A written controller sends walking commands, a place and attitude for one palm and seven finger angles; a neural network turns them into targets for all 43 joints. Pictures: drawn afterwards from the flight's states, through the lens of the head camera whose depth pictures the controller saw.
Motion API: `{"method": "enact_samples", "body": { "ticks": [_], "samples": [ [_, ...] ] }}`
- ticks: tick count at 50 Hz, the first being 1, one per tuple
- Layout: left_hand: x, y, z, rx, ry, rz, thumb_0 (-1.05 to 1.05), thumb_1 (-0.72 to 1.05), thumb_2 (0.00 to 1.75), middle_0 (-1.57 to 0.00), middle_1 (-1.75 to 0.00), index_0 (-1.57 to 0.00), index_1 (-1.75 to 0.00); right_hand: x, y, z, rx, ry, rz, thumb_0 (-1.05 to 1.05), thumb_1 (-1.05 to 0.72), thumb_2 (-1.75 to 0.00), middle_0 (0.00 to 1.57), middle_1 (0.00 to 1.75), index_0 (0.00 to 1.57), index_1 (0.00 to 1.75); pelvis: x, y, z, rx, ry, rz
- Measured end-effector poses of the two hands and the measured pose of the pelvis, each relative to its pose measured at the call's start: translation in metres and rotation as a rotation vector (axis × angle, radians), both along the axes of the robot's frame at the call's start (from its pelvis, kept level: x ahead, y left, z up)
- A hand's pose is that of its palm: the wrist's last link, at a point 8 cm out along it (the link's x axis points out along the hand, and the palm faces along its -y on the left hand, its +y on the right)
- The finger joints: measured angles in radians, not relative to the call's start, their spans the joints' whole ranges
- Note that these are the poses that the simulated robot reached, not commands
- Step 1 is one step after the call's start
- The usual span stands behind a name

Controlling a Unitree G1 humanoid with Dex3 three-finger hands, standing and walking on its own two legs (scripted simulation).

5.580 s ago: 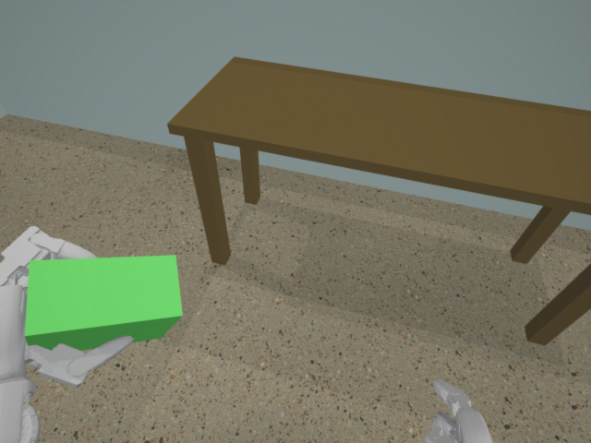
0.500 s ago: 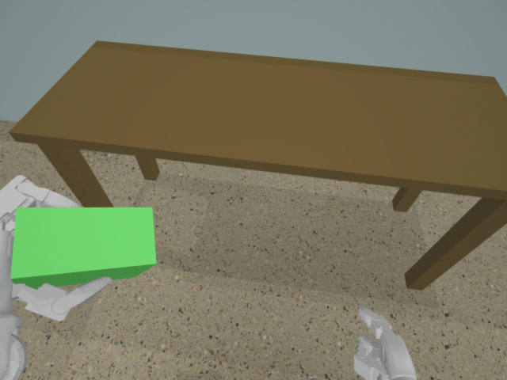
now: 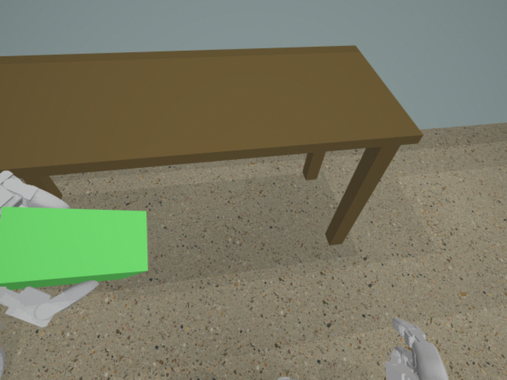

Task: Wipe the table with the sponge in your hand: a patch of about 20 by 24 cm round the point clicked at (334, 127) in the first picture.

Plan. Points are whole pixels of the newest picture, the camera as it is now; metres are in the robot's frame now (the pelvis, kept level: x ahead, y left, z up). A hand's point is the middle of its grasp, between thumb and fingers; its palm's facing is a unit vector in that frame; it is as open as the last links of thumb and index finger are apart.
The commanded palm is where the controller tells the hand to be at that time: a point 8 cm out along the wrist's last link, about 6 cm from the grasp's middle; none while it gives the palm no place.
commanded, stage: turn to face it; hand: left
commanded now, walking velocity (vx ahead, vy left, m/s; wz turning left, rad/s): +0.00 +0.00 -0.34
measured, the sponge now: (95, 249) +0.23 +0.21 +0.15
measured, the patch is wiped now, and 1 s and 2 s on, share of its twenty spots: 0.00 0.00 0.00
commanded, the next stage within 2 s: take the last steps up to it in 0.24 s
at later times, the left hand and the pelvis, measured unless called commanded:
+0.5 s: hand (132, 271) +0.20 +0.15 +0.17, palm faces +0.19 -0.83 -0.52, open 10.8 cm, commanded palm +0.15 +0.21 +0.19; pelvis -0.05 -0.05 +0.01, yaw -8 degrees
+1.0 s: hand (132, 262) +0.21 +0.15 +0.17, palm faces +0.28 -0.84 -0.47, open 10.8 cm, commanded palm +0.16 +0.21 +0.19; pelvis -0.03 -0.06 +0.01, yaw -5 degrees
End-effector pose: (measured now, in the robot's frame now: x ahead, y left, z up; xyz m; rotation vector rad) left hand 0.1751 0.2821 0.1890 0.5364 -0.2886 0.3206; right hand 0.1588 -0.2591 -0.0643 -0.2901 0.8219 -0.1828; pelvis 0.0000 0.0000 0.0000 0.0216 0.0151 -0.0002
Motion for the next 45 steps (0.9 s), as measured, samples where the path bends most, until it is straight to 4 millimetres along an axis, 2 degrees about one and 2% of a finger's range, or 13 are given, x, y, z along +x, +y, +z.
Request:
{"method": "enact_samples", "body": {
  "ticks": [5, 8, 11, 15, 19, 23, 28, 31, 36, 42, 45],
  "samples": [
    [0.002, -0.011, -0.002, -0.022, 0.015, -0.016, -0.01, -0.54, 1.01, -0.63, -1.39, -0.65, -1.37, -0.012, 0.016, 0.001, 0.079, -0.071, -0.007, 0.02, -0.90, -0.90, 0.20, 0.30, 0.20, 0.30, -0.008, -0.006, 0.003, -0.032, -0.017, -0.054],
    [0.005, -0.029, -0.003, -0.024, 0.028, -0.041, -0.01, -0.54, 1.01, -0.63, -1.39, -0.65, -1.37, -0.021, 0.023, -0.007, 0.145, -0.089, -0.001, 0.02, -0.90, -0.90, 0.20, 0.30, 0.20, 0.30, -0.013, -0.015, 0.003, -0.047, -0.021, -0.085],
    [0.008, -0.053, -0.003, 0.014, 0.022, -0.078, -0.01, -0.54, 1.01, -0.63, -1.39, -0.65, -1.37, -0.033, 0.021, -0.023, 0.200, -0.094, 0.000, 0.01, -0.90, -0.90, 0.20, 0.30, 0.21, 0.30, -0.020, -0.029, -0.005, -0.042, -0.022, -0.107],
    [0.011, -0.081, -0.002, 0.026, 0.033, -0.129, -0.01, -0.54, 1.01, -0.63, -1.39, -0.65, -1.37, -0.056, 0.003, -0.040, 0.220, -0.035, -0.044, 0.01, -0.90, -0.90, 0.20, 0.30, 0.21, 0.30, -0.033, -0.042, -0.007, -0.036, -0.021, -0.118],
    [0.006, -0.095, 0.001, 0.044, 0.078, -0.172, -0.01, -0.54, 1.01, -0.63, -1.39, -0.65, -1.37, -0.084, -0.023, -0.037, 0.178, 0.018, -0.124, 0.02, -0.90, -0.90, 0.20, 0.30, 0.21, 0.30, -0.043, -0.047, 0.001, -0.005, -0.006, -0.152],
    [-0.002, -0.095, 0.006, 0.065, 0.084, -0.187, -0.01, -0.54, 1.01, -0.63, -1.39, -0.65, -1.37, -0.107, -0.046, -0.026, 0.105, 0.038, -0.176, 0.02, -0.90, -0.90, 0.20, 0.30, 0.21, 0.30, -0.048, -0.048, 0.006, 0.002, 0.005, -0.153],
    [-0.016, -0.080, 0.004, 0.033, 0.026, -0.160, -0.01, -0.54, 1.01, -0.63, -1.39, -0.65, -1.37, -0.124, -0.064, -0.013, 0.007, 0.033, -0.199, 0.02, -0.90, -0.90, 0.20, 0.30, 0.20, 0.30, -0.051, -0.044, 0.003, -0.009, -0.004, -0.133],
    [-0.021, -0.070, 0.001, 0.000, -0.006, -0.126, -0.01, -0.54, 1.01, -0.63, -1.39, -0.65, -1.37, -0.126, -0.065, -0.008, -0.017, 0.006, -0.207, 0.02, -0.90, -0.90, 0.20, 0.30, 0.20, 0.30, -0.051, -0.041, 0.003, -0.010, -0.025, -0.135],
    [-0.023, -0.066, -0.001, -0.022, 0.003, -0.066, -0.01, -0.54, 1.01, -0.63, -1.39, -0.65, -1.37, -0.115, -0.050, -0.011, 0.040, -0.034, -0.178, 0.02, -0.90, -0.90, 0.20, 0.30, 0.20, 0.30, -0.046, -0.045, 0.008, -0.034, -0.026, -0.111],
    [-0.018, -0.086, -0.002, 0.012, -0.007, -0.064, -0.01, -0.54, 1.01, -0.63, -1.39, -0.65, -1.37, -0.088, -0.035, -0.036, 0.134, -0.049, -0.105, 0.02, -0.90, -0.90, 0.20, 0.30, 0.20, 0.30, -0.042, -0.059, -0.004, -0.031, -0.030, -0.103],
    [-0.012, -0.092, -0.003, -0.016, -0.002, -0.076, -0.01, -0.54, 1.01, -0.63, -1.39, -0.65, -1.37, -0.078, -0.033, -0.040, 0.155, -0.010, -0.082, 0.02, -0.90, -0.90, 0.20, 0.30, 0.21, 0.30, -0.039, -0.060, -0.001, -0.019, -0.032, -0.093]
  ]
}}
